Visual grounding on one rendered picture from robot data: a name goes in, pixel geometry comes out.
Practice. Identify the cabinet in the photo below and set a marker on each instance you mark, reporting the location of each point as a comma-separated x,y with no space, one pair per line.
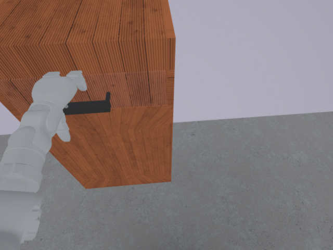
126,146

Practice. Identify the handle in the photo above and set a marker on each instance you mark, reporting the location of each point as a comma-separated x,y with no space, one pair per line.
88,107

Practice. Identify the left robot forearm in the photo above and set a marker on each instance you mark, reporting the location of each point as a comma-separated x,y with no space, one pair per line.
23,159

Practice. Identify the robot left hand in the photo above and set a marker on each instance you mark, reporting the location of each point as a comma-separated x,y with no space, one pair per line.
60,91

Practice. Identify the drawer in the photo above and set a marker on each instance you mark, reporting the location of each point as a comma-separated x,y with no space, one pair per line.
127,89

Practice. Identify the robot left upper arm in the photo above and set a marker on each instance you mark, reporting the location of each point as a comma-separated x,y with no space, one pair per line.
20,214

